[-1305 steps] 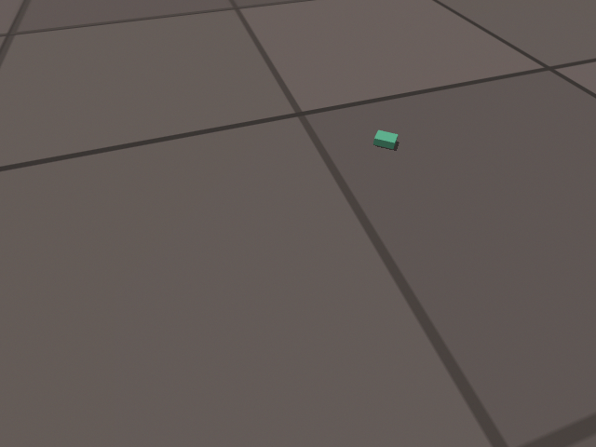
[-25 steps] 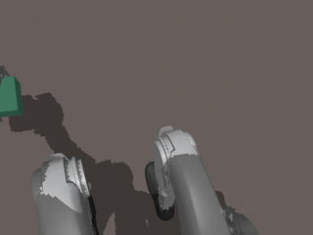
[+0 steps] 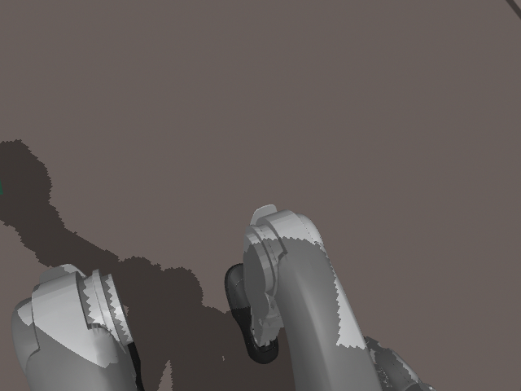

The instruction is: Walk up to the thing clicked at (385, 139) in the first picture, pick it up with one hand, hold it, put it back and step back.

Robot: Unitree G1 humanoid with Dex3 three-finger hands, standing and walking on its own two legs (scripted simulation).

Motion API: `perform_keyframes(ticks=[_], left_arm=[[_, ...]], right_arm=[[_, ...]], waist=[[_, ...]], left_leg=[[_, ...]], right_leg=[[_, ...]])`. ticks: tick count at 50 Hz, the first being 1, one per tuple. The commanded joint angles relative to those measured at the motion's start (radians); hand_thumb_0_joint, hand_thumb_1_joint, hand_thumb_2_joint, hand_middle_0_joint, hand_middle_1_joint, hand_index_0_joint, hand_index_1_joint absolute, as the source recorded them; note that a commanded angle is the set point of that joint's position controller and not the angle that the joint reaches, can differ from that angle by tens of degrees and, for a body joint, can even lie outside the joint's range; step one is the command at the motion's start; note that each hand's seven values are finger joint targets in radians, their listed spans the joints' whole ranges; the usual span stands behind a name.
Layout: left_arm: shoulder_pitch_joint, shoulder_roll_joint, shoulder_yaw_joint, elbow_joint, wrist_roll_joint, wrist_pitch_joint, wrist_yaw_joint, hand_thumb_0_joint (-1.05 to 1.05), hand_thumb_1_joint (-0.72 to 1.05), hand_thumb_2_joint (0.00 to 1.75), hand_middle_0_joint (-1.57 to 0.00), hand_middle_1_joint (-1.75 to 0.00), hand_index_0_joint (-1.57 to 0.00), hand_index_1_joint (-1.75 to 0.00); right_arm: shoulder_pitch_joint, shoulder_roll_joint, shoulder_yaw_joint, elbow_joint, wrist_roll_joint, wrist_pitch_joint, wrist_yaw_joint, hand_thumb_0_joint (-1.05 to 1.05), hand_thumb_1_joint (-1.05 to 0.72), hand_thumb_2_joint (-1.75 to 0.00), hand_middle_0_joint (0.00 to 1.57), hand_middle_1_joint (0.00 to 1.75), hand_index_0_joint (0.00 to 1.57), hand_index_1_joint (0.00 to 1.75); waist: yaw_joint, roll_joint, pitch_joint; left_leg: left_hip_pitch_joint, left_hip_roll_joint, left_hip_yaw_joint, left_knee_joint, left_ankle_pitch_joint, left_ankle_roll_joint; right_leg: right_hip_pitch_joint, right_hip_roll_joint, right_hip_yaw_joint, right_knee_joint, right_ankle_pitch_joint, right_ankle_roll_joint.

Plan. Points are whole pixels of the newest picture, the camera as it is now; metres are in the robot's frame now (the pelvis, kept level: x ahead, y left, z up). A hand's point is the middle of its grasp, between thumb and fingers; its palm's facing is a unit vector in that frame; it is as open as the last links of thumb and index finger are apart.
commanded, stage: rest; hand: left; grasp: from above
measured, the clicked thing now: out of the picture +0.47 +0.32 -0.24
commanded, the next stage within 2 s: open in 0.88 s
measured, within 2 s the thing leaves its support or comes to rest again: rests again in 1.24 s
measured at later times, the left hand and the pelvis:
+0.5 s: hand out of the picture +0.45 +0.31 -0.25, palm faces -0.48 -0.09 -0.87, open 11.3 cm; pelvis +0.00 +0.00 +0.00, yaw -2 degrees
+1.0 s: hand out of the picture +0.46 +0.31 -0.26, palm faces -0.49 -0.10 -0.87, open 11.3 cm; pelvis +0.00 +0.01 -0.01, yaw -3 degrees
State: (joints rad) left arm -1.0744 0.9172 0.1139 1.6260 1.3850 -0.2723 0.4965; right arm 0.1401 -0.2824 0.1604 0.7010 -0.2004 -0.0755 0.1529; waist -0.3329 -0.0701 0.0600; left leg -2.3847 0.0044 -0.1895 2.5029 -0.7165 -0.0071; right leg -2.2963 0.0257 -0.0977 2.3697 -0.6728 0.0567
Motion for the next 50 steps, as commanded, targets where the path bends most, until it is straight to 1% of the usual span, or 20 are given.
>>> perform_keyframes(ticks=[1,2,4,5,8,11,14,16,18,20,25,26,28,30,37,38,42,46,47,50], left_arm=[[-0.298,0.247,0.022,-0.130,-0.036,0.016,0.050,0.00,0.61,0.85,-0.93,-0.78,-0.95,-0.76],[-0.287,0.264,0.026,-0.150,-0.038,0.015,0.048,0.00,0.62,0.85,-0.94,-0.77,-0.96,-0.75],[-0.297,0.256,0.022,-0.143,-0.043,0.016,0.040,0.00,0.63,0.85,-0.95,-0.77,-0.97,-0.75],[-0.282,0.267,0.018,-0.139,-0.042,0.016,0.035,0.00,0.62,0.85,-0.94,-0.78,-0.96,-0.75],[-0.269,0.286,0.033,-0.167,-0.050,0.013,0.033,0.00,0.64,0.86,-0.97,-0.76,-0.99,-0.74],[-0.261,0.292,0.036,-0.142,-0.046,0.004,0.041,0.00,0.65,0.85,-0.97,-0.77,-0.99,-0.74],[-0.253,0.327,0.052,-0.164,-0.036,-0.004,0.053,0.00,0.64,0.87,-0.98,-0.75,-0.99,-0.73],[-0.254,0.310,0.043,-0.103,-0.030,-0.005,0.063,0.00,0.66,0.88,-0.98,-0.76,-1.00,-0.74],[-0.266,0.309,0.030,-0.143,-0.034,-0.008,0.074,0.00,0.61,0.89,-0.96,-0.75,-0.97,-0.74],[-0.254,0.324,0.042,-0.115,-0.031,-0.006,0.085,0.00,0.66,0.89,-0.98,-0.76,-0.99,-0.75],[-0.284,0.290,-0.002,-0.056,-0.024,-0.005,0.094,0.00,0.64,0.87,-0.96,-0.78,-0.98,-0.76],[-0.284,0.333,0.027,-0.085,-0.029,-0.008,0.102,0.00,0.64,0.88,-0.96,-0.77,-0.98,-0.75],[-0.283,0.291,-0.010,-0.047,-0.024,-0.002,0.101,0.00,0.63,0.88,-0.95,-0.79,-0.97,-0.77],[-0.275,0.310,0.007,-0.036,-0.025,-0.001,0.103,0.00,0.63,0.88,-0.94,-0.79,-0.96,-0.77],[-0.279,0.333,-0.002,-0.049,-0.031,-0.011,0.113,0.00,0.61,0.86,-0.93,-0.79,-0.95,-0.77],[-0.267,0.370,0.027,-0.047,-0.028,-0.011,0.121,0.00,0.60,0.87,-0.92,-0.80,-0.94,-0.78],[-0.250,0.378,0.041,-0.023,-0.026,-0.002,0.127,0.00,0.61,0.87,-0.95,-0.76,-0.96,-0.75],[-0.270,0.330,-0.013,-0.030,-0.040,-0.004,0.120,0.00,0.55,0.84,-0.90,-0.77,-0.91,-0.75],[-0.270,0.371,0.014,-0.033,-0.051,-0.007,0.126,0.00,0.55,0.82,-0.89,-0.76,-0.91,-0.74],[-0.250,0.375,0.009,-0.023,-0.053,-0.010,0.122,0.00,0.47,0.83,-0.81,-0.76,-0.83,-0.75]], right_arm=[[0.233,-0.306,-0.077,0.011,-0.002,-0.016,-0.011,0.00,-0.89,-0.89,0.20,0.30,0.20,0.30],[0.228,-0.302,-0.075,0.010,-0.002,-0.017,-0.011,0.00,-0.89,-0.89,0.20,0.30,0.20,0.30],[0.237,-0.316,-0.070,0.006,-0.008,-0.020,-0.006,0.00,-0.89,-0.89,0.20,0.30,0.20,0.30],[0.226,-0.313,-0.068,0.006,0.000,-0.022,-0.006,0.00,-0.90,-0.89,0.20,0.30,0.20,0.30],[0.230,-0.321,-0.057,-0.002,-0.007,-0.024,-0.002,0.00,-0.90,-0.90,0.20,0.30,0.20,0.30],[0.219,-0.335,-0.047,-0.013,-0.012,-0.025,0.003,0.00,-0.90,-0.90,0.20,0.30,0.20,0.30],[0.203,-0.334,-0.044,-0.023,-0.013,-0.025,0.003,0.00,-0.90,-0.90,0.20,0.30,0.20,0.30],[0.195,-0.341,-0.036,-0.026,-0.025,-0.029,0.010,0.00,-0.90,-0.90,0.20,0.30,0.20,0.30],[0.199,-0.328,-0.027,-0.008,-0.020,-0.029,0.010,0.00,-0.90,-0.90,0.20,0.30,0.20,0.30],[0.190,-0.344,-0.024,-0.025,-0.028,-0.035,0.010,0.00,-0.90,-0.90,0.20,0.30,0.20,0.30],[0.172,-0.356,-0.016,-0.022,-0.035,-0.048,0.015,0.00,-0.90,-0.90,0.20,0.30,0.20,0.30],[0.170,-0.361,-0.017,-0.027,-0.033,-0.049,0.015,0.00,-0.90,-0.90,0.20,0.30,0.20,0.30],[0.171,-0.352,-0.006,-0.029,-0.037,-0.057,0.018,0.00,-0.90,-0.90,0.20,0.30,0.20,0.30],[0.166,-0.367,-0.007,-0.025,-0.042,-0.066,0.021,0.00,-0.90,-0.90,0.20,0.30,0.20,0.30],[0.146,-0.372,0.010,-0.039,-0.044,-0.085,0.030,0.00,-0.90,-0.90,0.20,0.30,0.20,0.30],[0.161,-0.376,0.010,-0.033,-0.047,-0.084,0.031,0.00,-0.90,-0.90,0.20,0.30,0.20,0.30],[0.166,-0.375,0.020,-0.035,-0.050,-0.083,0.037,0.00,-0.90,-0.90,0.20,0.30,0.20,0.30],[0.137,-0.373,0.030,-0.050,-0.049,-0.093,0.042,0.00,-0.90,-0.90,0.20,0.30,0.20,0.30],[0.146,-0.385,0.027,-0.044,-0.047,-0.092,0.039,0.00,-0.90,-0.90,0.20,0.30,0.20,0.30],[0.151,-0.388,0.032,-0.047,-0.049,-0.092,0.038,0.00,-0.89,-0.90,0.20,0.30,0.20,0.30]], waist=[[-0.030,0.450,-0.688],[-0.014,0.472,-0.726],[-0.044,0.453,-0.697],[-0.025,0.460,-0.704],[-0.020,0.497,-0.715],[-0.044,0.469,-0.676],[-0.025,0.513,-0.716],[-0.060,0.467,-0.645],[-0.041,0.489,-0.669],[-0.048,0.498,-0.645],[-0.085,0.472,-0.577],[-0.070,0.491,-0.612],[-0.088,0.490,-0.594],[-0.093,0.473,-0.567],[-0.089,0.520,-0.585],[-0.086,0.509,-0.609],[-0.093,0.492,-0.577],[-0.100,0.472,-0.558],[-0.094,0.469,-0.573],[-0.090,0.491,-0.579]], left_leg=[[0.565,0.004,0.105,-0.232,0.277,0.022],[0.581,0.006,0.101,-0.241,0.293,0.020],[0.568,0.007,0.095,-0.227,0.305,0.019],[0.575,0.009,0.094,-0.224,0.307,0.017],[0.607,0.011,0.092,-0.224,0.347,0.011],[0.569,0.010,0.091,-0.204,0.324,0.013],[0.616,0.016,0.081,-0.218,0.338,0.009],[0.556,0.017,0.083,-0.197,0.298,0.016],[0.566,0.017,0.084,-0.213,0.295,0.018],[0.569,0.018,0.074,-0.220,0.296,0.012],[0.540,0.021,0.060,-0.213,0.236,0.014],[0.562,0.022,0.059,-0.223,0.249,0.013],[0.562,0.026,0.058,-0.213,0.253,0.014],[0.550,0.025,0.057,-0.207,0.244,0.014],[0.580,0.030,0.043,-0.214,0.268,0.005],[0.585,0.031,0.043,-0.211,0.276,0.008],[0.562,0.033,0.043,-0.205,0.292,0.009],[0.515,0.033,0.047,-0.192,0.248,0.020],[0.514,0.031,0.046,-0.198,0.248,0.019],[0.539,0.032,0.037,-0.209,0.265,0.012]], right_leg=[[0.358,0.032,-0.113,-0.195,0.287,-0.084],[0.387,0.035,-0.112,-0.191,0.299,-0.083],[0.385,0.036,-0.121,-0.192,0.307,-0.084],[0.383,0.037,-0.118,-0.188,0.307,-0.088],[0.409,0.036,-0.121,-0.181,0.335,-0.088],[0.405,0.039,-0.129,-0.187,0.320,-0.091],[0.404,0.044,-0.132,-0.172,0.326,-0.090],[0.395,0.046,-0.137,-0.180,0.309,-0.086],[0.415,0.049,-0.130,-0.186,0.313,-0.083],[0.395,0.049,-0.146,-0.176,0.306,-0.086],[0.343,0.051,-0.161,-0.174,0.265,-0.083],[0.371,0.050,-0.155,-0.176,0.276,-0.082],[0.364,0.053,-0.153,-0.167,0.284,-0.081],[0.359,0.053,-0.160,-0.173,0.280,-0.079],[0.377,0.056,-0.167,-0.159,0.297,-0.079],[0.406,0.057,-0.165,-0.162,0.309,-0.076],[0.404,0.059,-0.167,-0.160,0.321,-0.075],[0.416,0.066,-0.156,-0.179,0.301,-0.072],[0.428,0.063,-0.163,-0.186,0.297,-0.072],[0.422,0.062,-0.170,-0.171,0.301,-0.076]])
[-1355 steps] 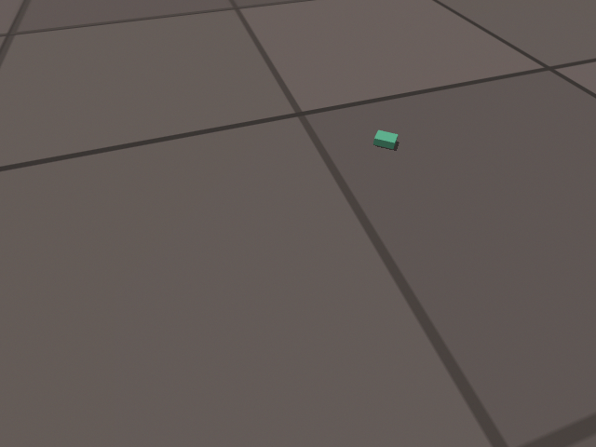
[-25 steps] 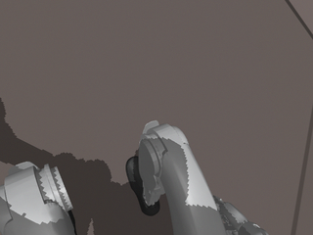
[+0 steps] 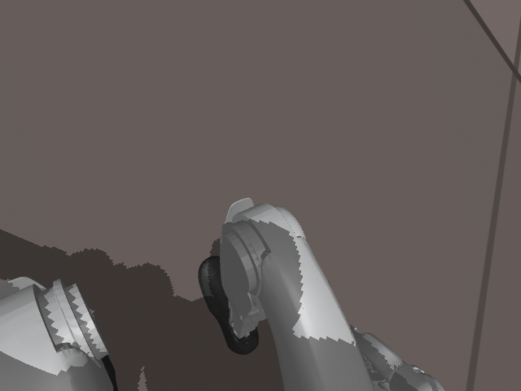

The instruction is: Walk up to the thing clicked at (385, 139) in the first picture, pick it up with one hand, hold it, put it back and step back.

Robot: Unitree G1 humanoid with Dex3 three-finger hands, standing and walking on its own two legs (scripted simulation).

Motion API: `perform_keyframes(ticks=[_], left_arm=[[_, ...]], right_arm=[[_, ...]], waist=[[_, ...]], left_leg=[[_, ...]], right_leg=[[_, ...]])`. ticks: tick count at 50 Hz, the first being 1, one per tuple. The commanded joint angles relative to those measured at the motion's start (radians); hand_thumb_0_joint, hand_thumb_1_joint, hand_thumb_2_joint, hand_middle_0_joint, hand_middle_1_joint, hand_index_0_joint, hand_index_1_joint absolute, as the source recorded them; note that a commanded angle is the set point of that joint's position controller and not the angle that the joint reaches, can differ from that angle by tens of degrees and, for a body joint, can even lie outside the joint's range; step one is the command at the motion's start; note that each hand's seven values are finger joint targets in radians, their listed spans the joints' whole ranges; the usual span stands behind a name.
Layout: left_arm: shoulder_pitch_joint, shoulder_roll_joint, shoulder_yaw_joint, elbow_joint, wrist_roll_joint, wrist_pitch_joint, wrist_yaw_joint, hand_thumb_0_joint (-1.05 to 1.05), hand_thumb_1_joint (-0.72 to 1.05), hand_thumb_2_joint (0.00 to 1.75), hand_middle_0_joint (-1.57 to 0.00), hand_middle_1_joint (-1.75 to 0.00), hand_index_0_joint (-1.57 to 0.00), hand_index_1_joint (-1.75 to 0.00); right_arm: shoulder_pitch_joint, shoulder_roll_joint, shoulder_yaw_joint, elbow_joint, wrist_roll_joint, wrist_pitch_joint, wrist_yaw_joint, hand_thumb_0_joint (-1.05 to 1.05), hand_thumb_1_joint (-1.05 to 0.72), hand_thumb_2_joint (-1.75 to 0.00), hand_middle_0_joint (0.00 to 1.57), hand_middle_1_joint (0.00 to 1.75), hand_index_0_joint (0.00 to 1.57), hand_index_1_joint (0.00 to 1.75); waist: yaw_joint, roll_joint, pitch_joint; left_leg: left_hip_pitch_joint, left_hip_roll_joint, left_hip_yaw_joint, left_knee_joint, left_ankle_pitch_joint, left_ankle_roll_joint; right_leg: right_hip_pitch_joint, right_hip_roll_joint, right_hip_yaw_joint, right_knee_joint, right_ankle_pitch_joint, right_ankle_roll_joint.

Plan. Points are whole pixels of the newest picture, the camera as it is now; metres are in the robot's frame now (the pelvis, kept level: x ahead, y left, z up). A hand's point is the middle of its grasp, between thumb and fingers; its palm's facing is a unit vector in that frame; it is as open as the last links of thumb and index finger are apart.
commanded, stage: open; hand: left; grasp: from above
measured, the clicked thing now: out of the picture +0.45 +0.34 -0.28
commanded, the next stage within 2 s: withdraw in 0.90 s
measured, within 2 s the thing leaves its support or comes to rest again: rests again in 0.24 s
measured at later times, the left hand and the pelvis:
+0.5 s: hand out of the picture +0.44 +0.34 -0.25, palm faces -0.46 -0.12 -0.88, open 13.0 cm; pelvis +0.00 +0.00 +0.00, yaw +0 degrees
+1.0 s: hand out of the picture +0.44 +0.33 -0.25, palm faces -0.47 -0.12 -0.87, open 13.9 cm; pelvis +0.00 +0.00 +0.00, yaw +0 degrees
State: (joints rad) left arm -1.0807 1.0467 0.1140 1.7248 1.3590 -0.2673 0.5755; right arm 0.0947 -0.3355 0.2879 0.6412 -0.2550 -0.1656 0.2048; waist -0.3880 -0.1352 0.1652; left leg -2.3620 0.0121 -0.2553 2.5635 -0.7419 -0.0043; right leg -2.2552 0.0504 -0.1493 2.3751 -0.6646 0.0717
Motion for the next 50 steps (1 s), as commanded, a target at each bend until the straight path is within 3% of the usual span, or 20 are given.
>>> perform_keyframes(ticks=[1,4,7,8,11,13,14,16,17,20,22,23,25,27,28,34,36,39,46,50], left_arm=[[-0.212,0.264,0.033,-0.077,-0.018,-0.012,0.043,0.00,0.39,0.80,-0.73,-0.77,-0.75,-0.75],[-0.241,0.260,0.023,-0.123,-0.020,-0.020,0.037,0.00,0.15,0.75,-0.52,-0.76,-0.53,-0.74],[-0.246,0.268,0.027,-0.124,-0.020,-0.025,0.036,0.00,-0.09,0.72,-0.38,-0.79,-0.41,-0.76],[-0.228,0.249,0.010,-0.116,-0.012,-0.022,0.033,0.00,-0.16,0.73,-0.35,-0.77,-0.37,-0.76],[-0.253,0.247,0.001,-0.158,-0.011,-0.025,0.036,0.00,-0.24,0.76,-0.29,-0.81,-0.31,-0.79],[-0.228,0.241,0.001,-0.122,-0.015,-0.019,0.039,0.00,-0.29,0.79,-0.25,-0.84,-0.26,-0.82],[-0.264,0.230,-0.014,-0.173,-0.017,-0.024,0.040,0.00,-0.30,0.81,-0.23,-0.85,-0.25,-0.83],[-0.236,0.214,-0.020,-0.119,-0.015,-0.011,0.041,0.00,-0.33,0.83,-0.22,-0.88,-0.23,-0.86],[-0.230,0.232,0.000,-0.105,-0.017,-0.009,0.040,0.00,-0.35,0.85,-0.20,-0.88,-0.21,-0.87],[-0.243,0.247,0.004,-0.148,-0.017,-0.008,0.038,0.00,-0.38,0.88,-0.17,-0.92,-0.18,-0.90],[-0.262,0.194,-0.036,-0.152,-0.020,-0.005,0.031,0.00,-0.41,0.89,-0.14,-0.95,-0.16,-0.93],[-0.227,0.221,-0.007,-0.108,-0.024,0.000,0.033,0.00,-0.42,0.90,-0.13,-0.96,-0.15,-0.94],[-0.220,0.225,-0.001,-0.107,-0.035,-0.002,0.025,0.00,-0.45,0.92,-0.10,-0.98,-0.12,-0.97],[-0.236,0.224,-0.010,-0.123,-0.032,-0.004,0.023,0.00,-0.47,0.95,-0.09,-1.00,-0.10,-0.99],[-0.230,0.217,-0.013,-0.115,-0.027,-0.001,0.020,0.00,-0.48,0.95,-0.09,-1.00,-0.10,-0.99],[-0.223,0.207,-0.026,-0.103,-0.033,-0.016,0.010,0.00,-0.50,0.97,-0.06,-1.02,-0.07,-1.01],[-0.244,0.236,-0.006,-0.127,-0.036,-0.027,0.019,0.00,-0.50,0.98,-0.06,-1.02,-0.07,-1.01],[-0.234,0.235,-0.015,-0.100,-0.027,-0.034,0.018,0.00,-0.49,0.96,-0.06,-1.03,-0.08,-1.01],[-0.249,0.259,-0.007,-0.123,-0.018,-0.036,0.036,0.00,-0.47,0.95,-0.06,-1.04,-0.08,-1.02],[-0.272,0.239,-0.024,-0.164,-0.019,-0.030,0.044,0.00,-0.48,0.95,-0.06,-1.03,-0.07,-1.01]], right_arm=[[0.211,-0.334,-0.092,0.021,0.000,0.001,-0.014,0.00,-0.90,-0.90,0.20,0.30,0.20,0.30],[0.200,-0.334,-0.097,0.010,0.005,0.005,-0.016,0.00,-0.89,-0.90,0.20,0.30,0.20,0.30],[0.196,-0.341,-0.094,0.007,0.004,0.001,-0.018,0.00,-0.89,-0.90,0.20,0.30,0.20,0.30],[0.200,-0.334,-0.093,0.006,0.003,0.000,-0.015,0.00,-0.89,-0.90,0.20,0.30,0.20,0.30],[0.186,-0.330,-0.094,0.005,0.006,-0.002,-0.017,0.00,-0.89,-0.90,0.20,0.30,0.20,0.30],[0.195,-0.336,-0.093,0.012,0.003,-0.004,-0.012,0.00,-0.89,-0.90,0.20,0.30,0.20,0.30],[0.191,-0.331,-0.093,0.012,0.008,-0.004,-0.011,0.00,-0.89,-0.90,0.20,0.30,0.20,0.30],[0.189,-0.330,-0.094,0.011,0.006,-0.007,-0.007,0.00,-0.89,-0.90,0.20,0.30,0.20,0.30],[0.194,-0.344,-0.099,0.018,0.007,-0.008,-0.005,0.00,-0.90,-0.90,0.20,0.30,0.20,0.30],[0.184,-0.342,-0.097,0.006,0.011,-0.006,-0.007,0.00,-0.89,-0.90,0.20,0.30,0.20,0.30],[0.180,-0.328,-0.093,0.008,0.009,-0.008,-0.001,0.00,-0.90,-0.90,0.20,0.30,0.20,0.30],[0.183,-0.341,-0.097,0.006,0.008,-0.009,-0.001,0.00,-0.89,-0.90,0.20,0.30,0.20,0.30],[0.192,-0.347,-0.100,0.003,0.015,-0.009,-0.002,0.00,-0.89,-0.90,0.20,0.30,0.20,0.30],[0.180,-0.338,-0.098,-0.004,0.015,-0.005,-0.006,0.00,-0.89,-0.90,0.20,0.30,0.20,0.30],[0.194,-0.339,-0.095,0.000,0.012,-0.004,-0.005,0.00,-0.89,-0.90,0.20,0.30,0.20,0.30],[0.189,-0.335,-0.088,0.000,0.016,-0.002,-0.008,0.00,-0.89,-0.90,0.20,0.30,0.20,0.30],[0.195,-0.338,-0.086,0.003,0.016,0.003,-0.015,0.00,-0.89,-0.90,0.20,0.30,0.20,0.30],[0.181,-0.340,-0.081,-0.004,0.015,0.002,-0.018,0.00,-0.89,-0.90,0.20,0.30,0.20,0.30],[0.178,-0.338,-0.080,-0.002,0.012,-0.002,-0.019,0.00,-0.89,-0.90,0.20,0.30,0.20,0.30],[0.196,-0.333,-0.078,0.003,0.006,-0.005,-0.017,0.00,-0.89,-0.90,0.20,0.30,0.20,0.30]], waist=[[-0.045,0.526,-0.659],[-0.041,0.523,-0.668],[-0.044,0.528,-0.645],[-0.047,0.533,-0.649],[-0.035,0.569,-0.690],[-0.046,0.547,-0.676],[-0.040,0.567,-0.688],[-0.044,0.559,-0.644],[-0.049,0.554,-0.616],[-0.031,0.587,-0.669],[-0.041,0.593,-0.660],[-0.041,0.564,-0.655],[-0.040,0.553,-0.639],[-0.033,0.562,-0.665],[-0.046,0.555,-0.650],[-0.052,0.532,-0.643],[-0.047,0.536,-0.663],[-0.050,0.517,-0.620],[-0.043,0.540,-0.644],[-0.044,0.575,-0.675]], left_leg=[[0.499,0.026,0.098,-0.263,0.283,0.010],[0.489,0.028,0.102,-0.264,0.260,0.014],[0.486,0.026,0.098,-0.265,0.242,0.013],[0.501,0.028,0.103,-0.262,0.254,0.014],[0.543,0.029,0.100,-0.267,0.283,0.008],[0.531,0.031,0.099,-0.255,0.299,0.009],[0.534,0.029,0.101,-0.262,0.301,0.006],[0.529,0.031,0.096,-0.269,0.282,0.004],[0.521,0.031,0.092,-0.269,0.279,0.002],[0.551,0.032,0.088,-0.282,0.302,-0.001],[0.552,0.032,0.089,-0.284,0.294,-0.001],[0.544,0.032,0.085,-0.283,0.293,0.000],[0.522,0.030,0.084,-0.282,0.287,0.000],[0.525,0.030,0.088,-0.283,0.277,0.004],[0.519,0.029,0.091,-0.280,0.285,0.006],[0.523,0.031,0.091,-0.272,0.285,0.007],[0.511,0.028,0.094,-0.276,0.279,0.008],[0.487,0.028,0.095,-0.268,0.242,0.010],[0.504,0.031,0.093,-0.275,0.242,0.007],[0.525,0.029,0.102,-0.269,0.294,0.006]], right_leg=[[0.378,0.036,-0.123,-0.175,0.287,-0.090],[0.390,0.040,-0.113,-0.185,0.272,-0.088],[0.367,0.036,-0.121,-0.188,0.253,-0.089],[0.377,0.037,-0.112,-0.183,0.268,-0.087],[0.377,0.041,-0.116,-0.180,0.288,-0.091],[0.384,0.041,-0.120,-0.178,0.308,-0.086],[0.378,0.042,-0.120,-0.175,0.306,-0.089],[0.352,0.041,-0.123,-0.171,0.291,-0.089],[0.331,0.036,-0.131,-0.172,0.283,-0.090],[0.355,0.038,-0.125,-0.173,0.295,-0.094],[0.348,0.040,-0.125,-0.171,0.297,-0.093],[0.348,0.036,-0.131,-0.171,0.297,-0.089],[0.342,0.034,-0.128,-0.172,0.286,-0.090],[0.356,0.038,-0.123,-0.181,0.280,-0.092],[0.366,0.038,-0.123,-0.184,0.291,-0.090],[0.363,0.040,-0.123,-0.182,0.289,-0.088],[0.386,0.039,-0.123,-0.193,0.287,-0.088],[0.354,0.038,-0.122,-0.194,0.252,-0.091],[0.367,0.039,-0.121,-0.189,0.258,-0.088],[0.383,0.041,-0.119,-0.184,0.304,-0.089]])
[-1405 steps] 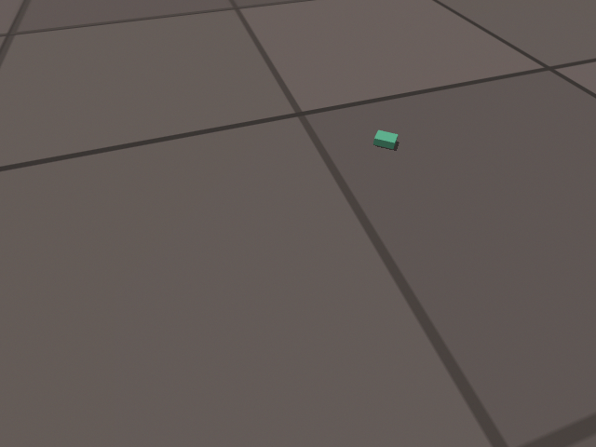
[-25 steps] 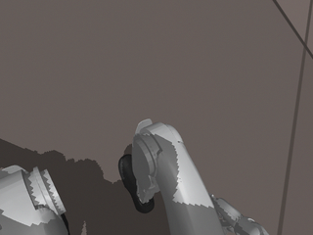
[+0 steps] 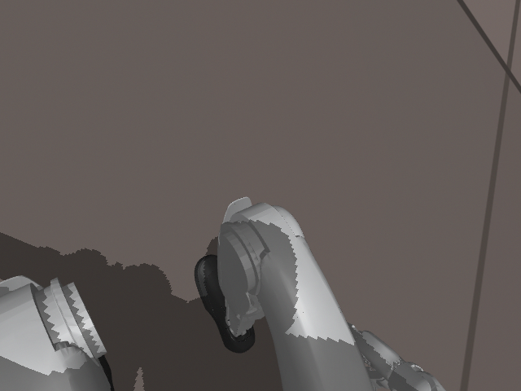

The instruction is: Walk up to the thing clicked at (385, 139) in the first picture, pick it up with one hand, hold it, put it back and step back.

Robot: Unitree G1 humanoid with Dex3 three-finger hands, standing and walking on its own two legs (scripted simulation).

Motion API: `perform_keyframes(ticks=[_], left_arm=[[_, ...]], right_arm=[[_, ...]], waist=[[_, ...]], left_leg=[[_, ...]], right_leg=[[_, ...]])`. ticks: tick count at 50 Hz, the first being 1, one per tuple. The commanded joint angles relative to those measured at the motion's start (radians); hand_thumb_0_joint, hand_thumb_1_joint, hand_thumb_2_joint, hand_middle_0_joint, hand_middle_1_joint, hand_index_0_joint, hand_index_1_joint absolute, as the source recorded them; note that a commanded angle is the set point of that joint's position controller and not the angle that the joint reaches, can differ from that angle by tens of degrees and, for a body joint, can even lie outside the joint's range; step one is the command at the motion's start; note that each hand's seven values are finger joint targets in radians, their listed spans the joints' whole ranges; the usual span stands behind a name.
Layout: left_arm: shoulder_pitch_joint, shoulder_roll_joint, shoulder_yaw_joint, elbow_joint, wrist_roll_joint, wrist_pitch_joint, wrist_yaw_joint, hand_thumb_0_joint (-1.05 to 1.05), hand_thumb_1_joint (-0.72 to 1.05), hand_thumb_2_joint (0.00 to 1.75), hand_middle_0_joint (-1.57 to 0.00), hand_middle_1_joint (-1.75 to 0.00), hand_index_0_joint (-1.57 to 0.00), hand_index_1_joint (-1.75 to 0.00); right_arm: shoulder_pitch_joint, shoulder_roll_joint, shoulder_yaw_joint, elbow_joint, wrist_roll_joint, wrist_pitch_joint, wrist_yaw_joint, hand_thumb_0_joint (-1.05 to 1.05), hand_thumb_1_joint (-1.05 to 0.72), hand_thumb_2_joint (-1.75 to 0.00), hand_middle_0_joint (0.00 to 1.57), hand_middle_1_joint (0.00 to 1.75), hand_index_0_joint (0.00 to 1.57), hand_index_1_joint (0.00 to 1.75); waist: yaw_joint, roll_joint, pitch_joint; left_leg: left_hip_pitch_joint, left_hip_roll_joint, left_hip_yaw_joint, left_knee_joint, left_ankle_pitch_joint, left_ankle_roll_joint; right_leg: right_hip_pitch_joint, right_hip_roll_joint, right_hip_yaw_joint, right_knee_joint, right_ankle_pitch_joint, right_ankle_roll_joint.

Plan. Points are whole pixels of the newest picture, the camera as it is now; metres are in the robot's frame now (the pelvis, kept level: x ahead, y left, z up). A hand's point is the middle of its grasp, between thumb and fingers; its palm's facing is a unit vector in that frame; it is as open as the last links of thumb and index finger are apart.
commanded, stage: withdraw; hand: left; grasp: from above
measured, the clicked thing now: out of the picture +0.45 +0.34 -0.28
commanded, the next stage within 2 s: home in 0.94 s
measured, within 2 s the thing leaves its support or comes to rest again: neither
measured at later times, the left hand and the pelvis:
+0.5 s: hand out of the picture +0.45 +0.39 -0.11, palm faces -0.40 -0.09 -0.91, open 14.0 cm; pelvis +0.00 +0.00 +0.03, yaw +4 degrees
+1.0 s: hand out of the picture +0.44 +0.36 -0.14, palm faces -0.45 -0.10 -0.89, open 13.8 cm; pelvis -0.01 -0.01 +0.02, yaw +6 degrees
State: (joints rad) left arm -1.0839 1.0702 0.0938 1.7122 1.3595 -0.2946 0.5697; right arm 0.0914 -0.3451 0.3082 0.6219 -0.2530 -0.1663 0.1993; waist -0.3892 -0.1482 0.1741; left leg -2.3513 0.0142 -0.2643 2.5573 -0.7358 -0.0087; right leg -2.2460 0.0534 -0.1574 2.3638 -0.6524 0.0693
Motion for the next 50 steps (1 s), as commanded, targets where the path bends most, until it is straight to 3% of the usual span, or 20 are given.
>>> perform_keyframes(ticks=[1,2,4,7,8,10,12,13,16,20,24,27,29,32,36,39,40,45,49,50], left_arm=[[-0.250,0.230,0.009,-0.125,-0.025,0.002,0.054,0.00,-0.49,0.96,-0.07,-1.03,-0.09,-1.01],[-0.197,0.239,0.023,-0.054,-0.022,0.016,0.055,0.00,-0.49,0.96,-0.07,-1.02,-0.09,-1.00],[-0.266,0.261,0.034,-0.152,-0.027,0.020,0.057,0.00,-0.49,0.96,-0.07,-1.02,-0.09,-1.00],[-0.270,0.289,0.080,-0.280,-0.046,0.048,0.080,0.00,-0.50,0.96,-0.07,-1.01,-0.09,-0.99],[-0.226,0.239,0.063,-0.231,-0.054,0.066,0.079,0.00,-0.50,0.96,-0.07,-1.01,-0.08,-0.99],[-0.251,0.218,0.064,-0.245,-0.060,0.096,0.077,0.00,-0.51,0.97,-0.07,-1.00,-0.08,-0.99],[-0.255,0.256,0.113,-0.386,-0.088,0.131,0.067,0.00,-0.51,0.97,-0.07,-1.00,-0.08,-0.99],[-0.241,0.237,0.119,-0.430,-0.114,0.150,0.054,0.00,-0.51,0.97,-0.07,-1.00,-0.08,-0.99],[-0.187,0.115,0.071,-0.466,-0.154,0.204,-0.024,0.00,-0.51,0.98,-0.07,-1.00,-0.07,-0.99],[-0.159,-0.055,-0.042,-0.467,-0.213,0.244,-0.202,0.00,-0.51,0.99,-0.07,-1.01,-0.07,-1.01],[-0.146,-0.137,-0.104,-0.563,-0.258,0.233,-0.369,0.00,-0.51,1.00,-0.07,-1.02,-0.07,-1.02],[-0.175,-0.140,-0.107,-0.630,-0.276,0.203,-0.432,0.00,-0.50,1.00,-0.08,-1.01,-0.09,-1.01],[-0.191,-0.089,-0.072,-0.621,-0.270,0.173,-0.436,0.00,-0.48,0.99,-0.09,-1.00,-0.09,-1.00],[-0.199,-0.057,-0.052,-0.573,-0.225,0.124,-0.412,0.00,-0.47,0.98,-0.11,-0.98,-0.11,-0.98],[-0.244,0.023,-0.006,-0.514,-0.164,0.068,-0.347,0.00,-0.49,0.98,-0.10,-0.98,-0.10,-0.98],[-0.262,0.052,-0.002,-0.453,-0.117,0.049,-0.293,0.00,-0.50,0.99,-0.09,-0.99,-0.09,-0.99],[-0.295,0.043,-0.012,-0.435,-0.106,0.044,-0.277,0.00,-0.50,0.99,-0.08,-1.00,-0.09,-0.99],[-0.378,0.045,-0.020,-0.381,-0.094,0.036,-0.220,0.00,-0.49,0.97,-0.08,-1.00,-0.09,-0.99],[-0.449,0.093,0.002,-0.454,-0.087,0.044,-0.196,0.00,-0.48,0.96,-0.10,-0.98,-0.11,-0.97],[-0.416,0.095,0.011,-0.440,-0.083,0.055,-0.193,0.00,-0.48,0.96,-0.11,-0.98,-0.11,-0.97]], right_arm=[[0.190,-0.327,-0.097,0.022,0.003,-0.006,-0.010,0.00,-0.90,-0.90,0.20,0.30,0.20,0.30],[0.191,-0.335,-0.096,0.023,0.004,-0.008,-0.010,0.00,-0.90,-0.90,0.20,0.30,0.20,0.30],[0.208,-0.337,-0.106,0.015,0.007,-0.013,-0.006,0.00,-0.90,-0.90,0.20,0.30,0.20,0.30],[0.201,-0.326,-0.115,0.013,0.012,-0.016,0.000,0.00,-0.90,-0.90,0.20,0.30,0.20,0.30],[0.202,-0.322,-0.122,0.015,0.009,-0.020,0.008,0.00,-0.90,-0.90,0.20,0.30,0.20,0.30],[0.211,-0.316,-0.142,0.022,0.017,-0.021,0.020,0.00,-0.90,-0.90,0.20,0.30,0.20,0.30],[0.208,-0.306,-0.168,0.011,0.032,-0.011,0.022,0.00,-0.90,-0.90,0.20,0.30,0.20,0.30],[0.211,-0.296,-0.181,0.012,0.039,-0.006,0.026,0.00,-0.90,-0.90,0.20,0.30,0.20,0.30],[0.230,-0.275,-0.220,0.039,0.065,0.011,0.042,0.00,-0.90,-0.90,0.20,0.30,0.20,0.30],[0.262,-0.257,-0.270,0.043,0.112,0.058,0.041,0.00,-0.90,-0.90,0.20,0.30,0.20,0.30],[0.295,-0.269,-0.304,0.031,0.146,0.117,0.005,0.00,-0.90,-0.90,0.20,0.30,0.20,0.30],[0.308,-0.253,-0.306,0.023,0.160,0.149,-0.031,0.00,-0.90,-0.90,0.20,0.30,0.20,0.30],[0.300,-0.244,-0.303,0.008,0.163,0.166,-0.056,0.00,-0.90,-0.90,0.20,0.30,0.20,0.30],[0.288,-0.222,-0.283,0.006,0.158,0.183,-0.080,0.00,-0.90,-0.90,0.20,0.30,0.20,0.30],[0.258,-0.203,-0.253,0.012,0.143,0.190,-0.091,0.00,-0.90,-0.90,0.20,0.30,0.20,0.30],[0.237,-0.207,-0.240,0.013,0.132,0.189,-0.095,0.00,-0.90,-0.90,0.20,0.30,0.20,0.30],[0.239,-0.201,-0.237,0.015,0.126,0.187,-0.095,0.00,-0.89,-0.90,0.20,0.30,0.20,0.30],[0.256,-0.221,-0.234,0.032,0.105,0.168,-0.098,0.00,-0.89,-0.89,0.20,0.30,0.20,0.30],[0.289,-0.229,-0.239,0.037,0.098,0.156,-0.099,0.00,-0.90,-0.90,0.20,0.30,0.20,0.30],[0.289,-0.233,-0.246,0.033,0.100,0.154,-0.098,0.00,-0.90,-0.90,0.20,0.30,0.20,0.30]], waist=[[-0.037,0.576,-0.692],[-0.042,0.537,-0.648],[-0.040,0.577,-0.687],[0.025,0.721,-0.825],[0.011,0.699,-0.801],[0.002,0.685,-0.785],[0.069,0.753,-0.900],[0.089,0.768,-0.938],[0.095,0.726,-0.916],[0.074,0.549,-0.832],[0.076,0.444,-0.777],[0.081,0.382,-0.792],[0.092,0.339,-0.802],[0.095,0.312,-0.798],[0.124,0.402,-0.826],[0.122,0.470,-0.824],[0.102,0.485,-0.815],[0.058,0.491,-0.812],[0.062,0.570,-0.921],[0.081,0.573,-0.930]], left_leg=[[0.519,0.029,0.108,-0.259,0.301,0.011],[0.492,0.028,0.107,-0.254,0.280,0.013],[0.516,0.029,0.112,-0.266,0.295,0.012],[0.641,0.030,0.106,-0.297,0.377,-0.009],[0.634,0.034,0.106,-0.289,0.372,-0.007],[0.589,0.030,0.121,-0.293,0.325,-0.004],[0.618,0.024,0.149,-0.307,0.350,0.000],[0.626,0.022,0.153,-0.317,0.364,-0.002],[0.598,0.014,0.162,-0.343,0.344,0.004],[0.491,0.005,0.162,-0.408,0.208,0.026],[0.501,-0.012,0.158,-0.457,0.205,0.025],[0.523,-0.021,0.164,-0.457,0.245,0.025],[0.504,-0.029,0.170,-0.450,0.239,0.027],[0.485,-0.030,0.184,-0.433,0.241,0.033],[0.482,-0.032,0.210,-0.429,0.224,0.036],[0.507,-0.031,0.208,-0.442,0.179,0.031],[0.510,-0.029,0.209,-0.437,0.164,0.031],[0.516,-0.024,0.197,-0.413,0.135,0.031],[0.574,-0.018,0.197,-0.399,0.189,0.023],[0.597,-0.019,0.197,-0.402,0.201,0.020]], right_leg=[[0.382,0.037,-0.116,-0.174,0.302,-0.085],[0.362,0.036,-0.118,-0.169,0.283,-0.084],[0.386,0.036,-0.107,-0.180,0.297,-0.083],[0.384,0.025,-0.113,-0.151,0.347,-0.096],[0.363,0.028,-0.114,-0.145,0.346,-0.094],[0.345,0.030,-0.104,-0.155,0.322,-0.096],[0.385,0.032,-0.082,-0.184,0.337,-0.101],[0.381,0.028,-0.077,-0.179,0.342,-0.104],[0.324,0.023,-0.067,-0.195,0.315,-0.107],[0.333,0.022,-0.041,-0.270,0.205,-0.106],[0.364,0.003,-0.026,-0.333,0.190,-0.115],[0.402,-0.008,-0.013,-0.359,0.211,-0.116],[0.408,-0.011,-0.005,-0.363,0.191,-0.117],[0.412,-0.012,0.005,-0.366,0.189,-0.112],[0.405,-0.014,0.019,-0.342,0.175,-0.108],[0.343,-0.009,0.011,-0.319,0.127,-0.114],[0.335,-0.006,0.013,-0.319,0.117,-0.112],[0.301,-0.010,-0.001,-0.305,0.091,-0.109],[0.319,-0.013,-0.013,-0.270,0.156,-0.107],[0.304,-0.013,-0.012,-0.266,0.164,-0.114]])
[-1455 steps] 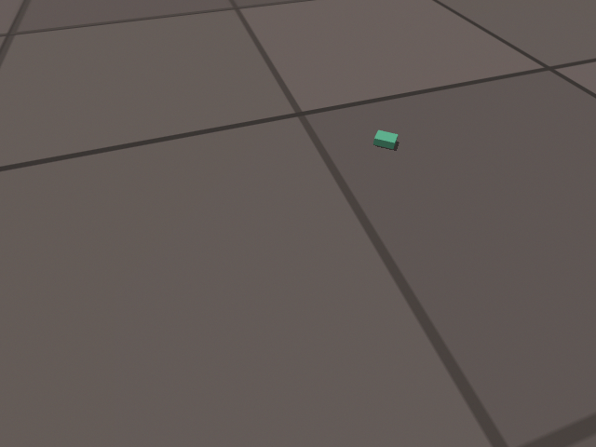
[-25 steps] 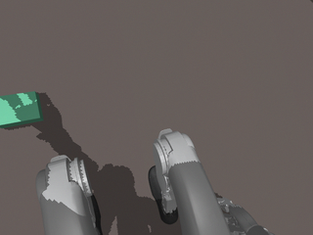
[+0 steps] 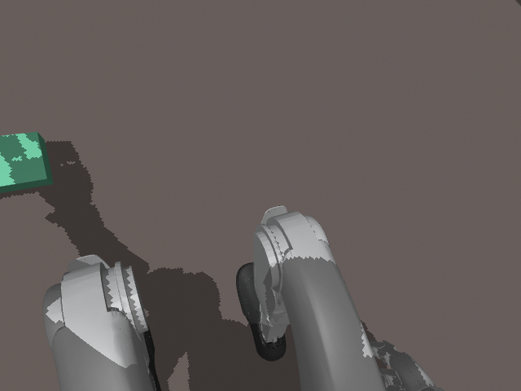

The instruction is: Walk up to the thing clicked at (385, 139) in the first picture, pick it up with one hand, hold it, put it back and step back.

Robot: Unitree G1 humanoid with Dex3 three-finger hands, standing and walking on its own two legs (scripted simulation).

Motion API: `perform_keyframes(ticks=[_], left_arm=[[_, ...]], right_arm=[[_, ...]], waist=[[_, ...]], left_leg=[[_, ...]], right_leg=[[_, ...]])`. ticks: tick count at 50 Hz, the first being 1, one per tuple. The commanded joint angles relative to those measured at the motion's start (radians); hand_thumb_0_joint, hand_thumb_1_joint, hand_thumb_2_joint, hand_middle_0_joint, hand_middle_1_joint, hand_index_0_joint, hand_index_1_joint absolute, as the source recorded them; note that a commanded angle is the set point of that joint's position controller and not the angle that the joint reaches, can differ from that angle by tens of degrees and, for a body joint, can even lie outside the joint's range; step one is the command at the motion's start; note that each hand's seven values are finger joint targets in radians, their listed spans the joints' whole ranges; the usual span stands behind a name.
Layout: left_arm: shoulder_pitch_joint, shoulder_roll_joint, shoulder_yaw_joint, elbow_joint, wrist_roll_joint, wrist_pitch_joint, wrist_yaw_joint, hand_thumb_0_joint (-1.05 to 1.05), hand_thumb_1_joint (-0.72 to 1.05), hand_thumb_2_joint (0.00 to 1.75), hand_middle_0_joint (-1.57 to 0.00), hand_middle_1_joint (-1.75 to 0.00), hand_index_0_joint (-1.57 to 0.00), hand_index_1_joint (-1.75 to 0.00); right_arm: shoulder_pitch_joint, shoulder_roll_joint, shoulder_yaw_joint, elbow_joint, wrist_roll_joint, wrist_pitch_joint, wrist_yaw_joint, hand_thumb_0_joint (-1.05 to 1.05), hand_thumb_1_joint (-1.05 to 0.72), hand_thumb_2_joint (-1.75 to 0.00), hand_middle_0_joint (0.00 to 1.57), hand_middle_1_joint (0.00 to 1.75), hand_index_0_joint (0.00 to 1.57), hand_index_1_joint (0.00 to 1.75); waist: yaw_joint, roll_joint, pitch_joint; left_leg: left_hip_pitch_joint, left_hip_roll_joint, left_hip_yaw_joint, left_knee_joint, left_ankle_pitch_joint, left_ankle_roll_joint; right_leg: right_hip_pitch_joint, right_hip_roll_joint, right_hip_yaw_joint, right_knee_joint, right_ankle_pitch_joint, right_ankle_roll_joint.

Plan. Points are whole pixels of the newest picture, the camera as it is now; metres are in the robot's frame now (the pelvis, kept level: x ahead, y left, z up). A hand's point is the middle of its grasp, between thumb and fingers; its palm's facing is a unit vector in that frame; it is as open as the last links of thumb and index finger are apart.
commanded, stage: home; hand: left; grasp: from above
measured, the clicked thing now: (7, 164) +0.51 +0.30 -0.31
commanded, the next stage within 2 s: none
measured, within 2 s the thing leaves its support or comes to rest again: neither
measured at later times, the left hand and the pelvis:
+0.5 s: hand out of the picture +0.39 +0.30 -0.01, palm faces -0.34 -0.50 -0.79, open 8.7 cm; pelvis +0.01 +0.00 +0.11, yaw +3 degrees
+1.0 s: hand out of the picture +0.27 +0.23 +0.20, palm faces +0.08 -0.94 -0.34, open 7.4 cm; pelvis +0.05 +0.00 +0.30, yaw +8 degrees
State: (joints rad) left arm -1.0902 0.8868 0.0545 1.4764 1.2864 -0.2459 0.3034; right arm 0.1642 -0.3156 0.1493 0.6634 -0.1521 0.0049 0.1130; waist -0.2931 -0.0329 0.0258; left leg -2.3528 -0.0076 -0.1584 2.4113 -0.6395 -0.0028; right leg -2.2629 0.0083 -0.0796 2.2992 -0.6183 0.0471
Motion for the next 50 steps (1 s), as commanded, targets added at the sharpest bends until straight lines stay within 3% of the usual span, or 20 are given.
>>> perform_keyframes(ticks=[1,3,4,7,9,11,13,17,20,24,26,27,32,33,38,39,42,44,47,50], left_arm=[[-0.401,0.281,0.057,-0.219,-0.011,0.013,0.075,0.00,-0.47,0.95,-0.11,-0.97,-0.12,-0.96],[-0.334,0.281,0.070,-0.263,-0.018,0.036,0.076,0.00,-0.39,0.93,-0.18,-0.89,-0.19,-0.88],[-0.273,0.264,0.079,-0.244,-0.030,0.056,0.072,0.00,-0.31,0.98,-0.26,-0.81,-0.23,-0.80],[-0.221,0.241,0.094,-0.297,-0.084,0.105,0.037,0.00,-0.07,0.95,-0.25,-0.63,-0.22,-0.65],[-0.161,0.248,0.120,-0.369,-0.137,0.135,0.004,0.00,0.08,0.87,-0.22,-0.53,-0.21,-0.54],[-0.090,0.175,0.106,-0.446,-0.205,0.161,-0.046,0.00,0.22,0.84,-0.21,-0.46,-0.20,-0.47],[-0.008,0.143,0.121,-0.572,-0.282,0.179,-0.100,0.00,0.38,0.83,-0.20,-0.40,-0.19,-0.41],[0.186,0.010,0.094,-0.793,-0.476,0.230,-0.206,0.00,0.70,0.86,-0.20,-0.31,-0.19,-0.31],[0.321,-0.081,0.063,-0.913,-0.599,0.252,-0.265,0.00,0.90,0.90,-0.20,-0.30,-0.20,-0.30],[0.439,-0.123,0.069,-1.109,-0.718,0.265,-0.287,0.00,0.90,0.90,-0.20,-0.30,-0.20,-0.30],[0.498,-0.141,0.086,-1.159,-0.774,0.282,-0.275,0.00,0.90,0.90,-0.20,-0.30,-0.20,-0.30],[0.534,-0.178,0.068,-1.176,-0.796,0.288,-0.269,0.00,0.90,0.90,-0.20,-0.30,-0.20,-0.30],[0.663,-0.244,0.072,-1.274,-0.888,0.355,-0.242,0.00,0.90,0.90,-0.20,-0.30,-0.20,-0.30],[0.709,-0.275,0.052,-1.271,-0.908,0.373,-0.241,0.00,0.90,0.90,-0.20,-0.30,-0.20,-0.30],[0.833,-0.344,0.039,-1.400,-1.055,0.438,-0.227,0.00,0.90,0.90,-0.20,-0.30,-0.20,-0.30],[0.872,-0.342,0.056,-1.390,-1.079,0.453,-0.223,0.00,0.90,0.90,-0.20,-0.30,-0.20,-0.30],[0.978,-0.375,0.054,-1.435,-1.151,0.487,-0.214,0.00,0.90,0.90,-0.20,-0.30,-0.20,-0.30],[1.027,-0.394,0.058,-1.465,-1.189,0.514,-0.209,0.00,0.90,0.90,-0.20,-0.30,-0.20,-0.30],[1.113,-0.441,0.051,-1.495,-1.234,0.552,-0.204,0.00,0.90,0.90,-0.20,-0.30,-0.20,-0.30],[1.205,-0.472,0.071,-1.542,-1.282,0.583,-0.206,0.00,0.90,0.90,-0.20,-0.30,-0.20,-0.30]], right_arm=[[0.225,-0.271,-0.090,-0.012,-0.001,-0.018,-0.013,0.00,-0.90,-0.90,0.20,0.30,0.20,0.30],[0.232,-0.253,-0.093,-0.028,0.008,-0.016,-0.007,0.00,-0.88,-0.89,0.20,0.30,0.20,0.30],[0.241,-0.255,-0.107,-0.029,0.016,-0.015,-0.005,0.00,-0.88,-0.89,0.20,0.30,0.20,0.30],[0.264,-0.248,-0.133,-0.026,0.033,-0.004,0.006,0.00,-0.89,-0.90,0.20,0.30,0.20,0.30],[0.272,-0.241,-0.152,-0.039,0.050,0.008,0.010,0.00,-0.89,-0.90,0.20,0.30,0.20,0.30],[0.281,-0.229,-0.175,-0.046,0.067,0.018,0.014,0.00,-0.89,-0.90,0.20,0.30,0.20,0.30],[0.285,-0.227,-0.199,-0.054,0.086,0.027,0.014,0.00,-0.89,-0.90,0.20,0.30,0.20,0.30],[0.231,-0.201,-0.216,-0.080,0.116,0.037,-0.005,0.00,-0.90,-0.90,0.20,0.30,0.20,0.30],[0.191,-0.183,-0.220,-0.099,0.132,0.030,-0.028,0.00,-0.90,-0.90,0.20,0.30,0.20,0.30],[0.137,-0.156,-0.237,-0.137,0.151,0.011,-0.051,0.00,-0.90,-0.90,0.20,0.30,0.20,0.30],[0.111,-0.149,-0.238,-0.149,0.159,0.002,-0.067,0.00,-0.90,-0.90,0.20,0.30,0.20,0.30],[0.097,-0.137,-0.234,-0.153,0.163,-0.005,-0.073,0.00,-0.90,-0.90,0.20,0.30,0.20,0.30],[0.042,-0.131,-0.231,-0.166,0.179,-0.046,-0.110,0.00,-0.90,-0.90,0.20,0.30,0.20,0.30],[0.024,-0.124,-0.229,-0.174,0.183,-0.055,-0.116,0.00,-0.90,-0.90,0.20,0.30,0.20,0.30],[-0.021,-0.097,-0.211,-0.200,0.191,-0.097,-0.151,0.00,-0.90,-0.90,0.20,0.30,0.20,0.30],[-0.028,-0.096,-0.208,-0.199,0.191,-0.105,-0.158,0.00,-0.90,-0.90,0.20,0.30,0.20,0.30],[-0.028,-0.074,-0.197,-0.217,0.195,-0.123,-0.175,0.00,-0.90,-0.90,0.20,0.30,0.20,0.30],[-0.025,-0.062,-0.185,-0.227,0.196,-0.132,-0.187,0.00,-0.90,-0.90,0.20,0.30,0.20,0.30],[-0.004,-0.044,-0.173,-0.227,0.197,-0.149,-0.209,0.00,-0.90,-0.90,0.20,0.30,0.20,0.30],[0.012,-0.036,-0.161,-0.238,0.198,-0.167,-0.236,0.00,-0.90,-0.90,0.20,0.30,0.20,0.30]], waist=[[-0.017,0.467,-0.792],[0.022,0.504,-0.901],[0.034,0.502,-0.888],[0.060,0.491,-0.907],[0.095,0.482,-0.950],[0.108,0.443,-0.966],[0.132,0.412,-0.987],[0.142,0.274,-0.912],[0.143,0.196,-0.813],[0.180,0.208,-0.843],[0.189,0.192,-0.809],[0.185,0.202,-0.782],[0.205,0.230,-0.712],[0.201,0.221,-0.681],[0.193,0.184,-0.654],[0.198,0.181,-0.628],[0.198,0.148,-0.615],[0.209,0.155,-0.579],[0.197,0.123,-0.540],[0.217,0.134,-0.523]], left_leg=[[0.606,0.003,0.087,-0.255,0.123,0.011],[0.655,0.001,0.096,-0.277,0.184,0.010],[0.670,-0.002,0.097,-0.290,0.203,0.009],[0.694,0.001,0.097,-0.327,0.231,0.011],[0.707,-0.002,0.103,-0.356,0.252,0.015],[0.741,0.000,0.100,-0.389,0.266,0.018],[0.762,-0.003,0.103,-0.419,0.280,0.021],[0.730,0.001,0.099,-0.499,0.200,0.036],[0.727,0.006,0.085,-0.563,0.137,0.040],[0.852,0.018,0.076,-0.660,0.121,0.034],[0.883,0.018,0.075,-0.708,0.078,0.034],[0.896,0.020,0.076,-0.742,0.062,0.033],[1.061,0.025,0.039,-0.907,0.000,0.020],[1.078,0.026,0.038,-0.935,-0.017,0.018],[1.179,0.017,0.062,-1.017,0.004,0.024],[1.204,0.020,0.055,-1.045,0.001,0.023],[1.266,0.015,0.074,-1.095,0.076,0.025],[1.320,0.018,0.071,-1.150,0.088,0.022],[1.380,0.016,0.072,-1.217,0.140,0.023],[1.466,0.016,0.070,-1.284,0.205,0.018]], right_leg=[[0.313,0.029,-0.101,-0.196,0.146,-0.093],[0.378,0.029,-0.093,-0.191,0.202,-0.091],[0.366,0.023,-0.096,-0.194,0.218,-0.090],[0.379,0.023,-0.090,-0.218,0.235,-0.090],[0.432,0.022,-0.077,-0.239,0.247,-0.090],[0.464,0.021,-0.069,-0.274,0.247,-0.087],[0.509,0.019,-0.054,-0.313,0.250,-0.088],[0.584,0.024,-0.034,-0.419,0.213,-0.080],[0.613,0.021,-0.025,-0.490,0.168,-0.081],[0.700,0.012,-0.009,-0.564,0.161,-0.075],[0.730,0.009,-0.002,-0.615,0.129,-0.074],[0.747,0.008,0.001,-0.636,0.120,-0.071],[0.815,0.001,0.013,-0.745,0.075,-0.070],[0.829,0.003,0.015,-0.773,0.057,-0.071],[0.982,0.002,0.042,-0.914,0.059,-0.066],[1.005,0.000,0.043,-0.934,0.061,-0.064],[1.119,0.002,0.050,-1.017,0.111,-0.064],[1.169,0.003,0.053,-1.065,0.123,-0.064],[1.271,0.004,0.053,-1.148,0.170,-0.061],[1.356,0.006,0.048,-1.207,0.219,-0.062]])
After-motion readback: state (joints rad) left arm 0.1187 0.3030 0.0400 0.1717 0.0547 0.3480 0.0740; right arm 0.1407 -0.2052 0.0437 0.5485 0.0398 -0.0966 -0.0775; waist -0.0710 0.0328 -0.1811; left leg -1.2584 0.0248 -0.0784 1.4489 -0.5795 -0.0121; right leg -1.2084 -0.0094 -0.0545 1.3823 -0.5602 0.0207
